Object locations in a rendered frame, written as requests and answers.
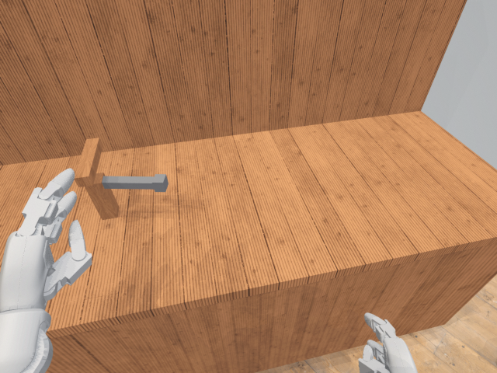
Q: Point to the counter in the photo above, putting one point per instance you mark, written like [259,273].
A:
[306,186]

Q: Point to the robot left forearm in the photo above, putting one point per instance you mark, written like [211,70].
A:
[24,345]

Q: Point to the tap lever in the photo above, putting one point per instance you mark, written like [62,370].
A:
[159,182]

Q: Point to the right robot hand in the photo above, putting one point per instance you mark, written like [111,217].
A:
[393,357]

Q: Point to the left robot hand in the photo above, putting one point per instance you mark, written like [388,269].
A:
[27,258]

